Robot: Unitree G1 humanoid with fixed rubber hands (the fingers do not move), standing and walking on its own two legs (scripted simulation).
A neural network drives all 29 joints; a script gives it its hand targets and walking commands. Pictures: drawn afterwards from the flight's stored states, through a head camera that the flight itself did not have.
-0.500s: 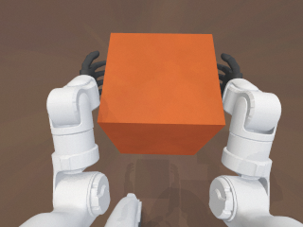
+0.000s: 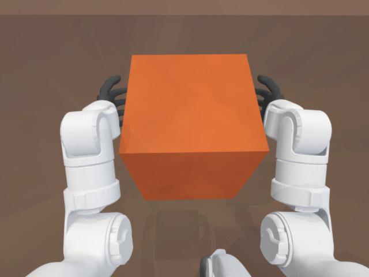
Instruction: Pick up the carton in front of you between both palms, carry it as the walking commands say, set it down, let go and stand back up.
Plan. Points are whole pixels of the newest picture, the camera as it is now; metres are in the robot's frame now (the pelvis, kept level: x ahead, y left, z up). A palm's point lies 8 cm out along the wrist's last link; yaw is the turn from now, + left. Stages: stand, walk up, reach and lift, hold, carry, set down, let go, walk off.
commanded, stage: carry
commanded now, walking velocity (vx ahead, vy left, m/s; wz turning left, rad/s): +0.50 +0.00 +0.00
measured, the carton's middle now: (189, 136) +0.38 -0.01 +0.09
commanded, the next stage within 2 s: none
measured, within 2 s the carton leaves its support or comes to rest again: neither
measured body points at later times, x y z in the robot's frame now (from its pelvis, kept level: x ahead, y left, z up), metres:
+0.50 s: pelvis +0.30 +0.02 +0.02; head +0.32 +0.02 +0.47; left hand +0.69 +0.17 +0.18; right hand +0.69 -0.13 +0.18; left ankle +0.39 +0.10 -0.69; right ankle +0.17 -0.09 -0.67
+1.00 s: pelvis +0.57 -0.01 +0.06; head +0.61 -0.01 +0.51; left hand +0.95 +0.16 +0.19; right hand +0.97 -0.14 +0.19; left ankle +0.47 +0.09 -0.57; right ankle +0.64 -0.09 -0.66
